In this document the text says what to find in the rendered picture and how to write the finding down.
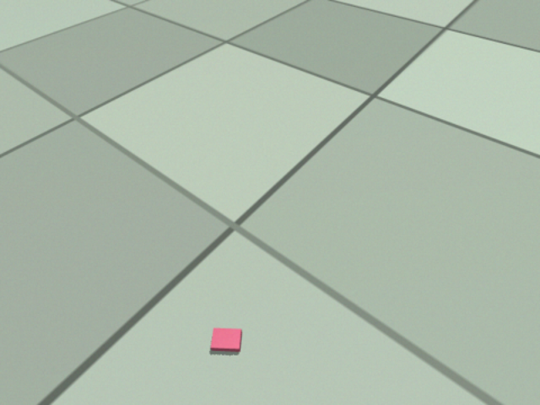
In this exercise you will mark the small box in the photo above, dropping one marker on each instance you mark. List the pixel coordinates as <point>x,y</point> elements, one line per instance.
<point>226,339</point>

